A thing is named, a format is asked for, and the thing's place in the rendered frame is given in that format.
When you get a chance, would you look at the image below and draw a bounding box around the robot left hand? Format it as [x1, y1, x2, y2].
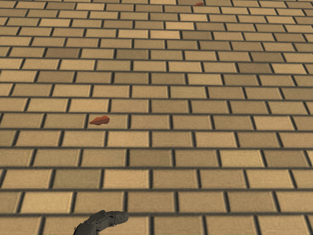
[73, 210, 129, 235]

